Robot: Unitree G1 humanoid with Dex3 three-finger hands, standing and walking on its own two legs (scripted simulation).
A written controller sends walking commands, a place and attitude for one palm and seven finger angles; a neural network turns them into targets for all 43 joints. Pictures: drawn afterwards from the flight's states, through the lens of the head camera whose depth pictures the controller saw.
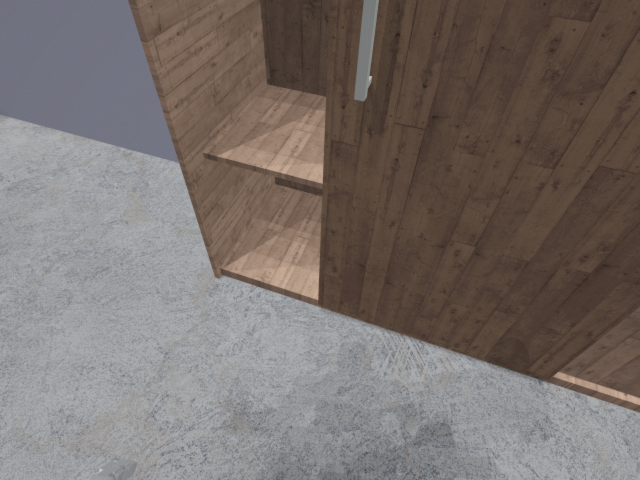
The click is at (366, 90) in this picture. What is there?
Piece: wardrobe's sliding door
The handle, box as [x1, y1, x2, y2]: [354, 0, 378, 100]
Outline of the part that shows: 378,0 364,0 354,99 364,100 367,88 371,80 371,76 369,75 369,68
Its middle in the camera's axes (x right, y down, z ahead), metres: +0.08 -0.36 +0.60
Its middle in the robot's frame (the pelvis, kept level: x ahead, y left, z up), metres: +0.73 -0.03 +0.26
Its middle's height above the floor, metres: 1.03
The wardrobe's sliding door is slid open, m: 0.40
